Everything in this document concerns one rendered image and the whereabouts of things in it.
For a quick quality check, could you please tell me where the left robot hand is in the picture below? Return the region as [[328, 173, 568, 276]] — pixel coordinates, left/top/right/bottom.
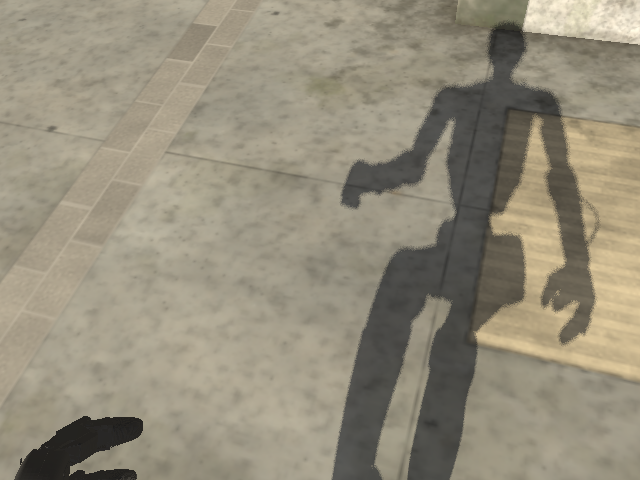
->
[[14, 416, 143, 480]]

